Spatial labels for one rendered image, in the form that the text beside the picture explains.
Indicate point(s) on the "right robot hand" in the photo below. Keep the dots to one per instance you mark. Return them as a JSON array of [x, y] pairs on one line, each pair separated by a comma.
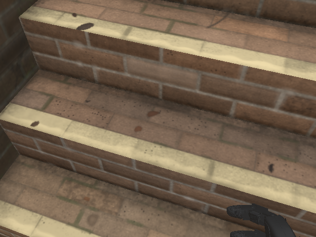
[[275, 225]]

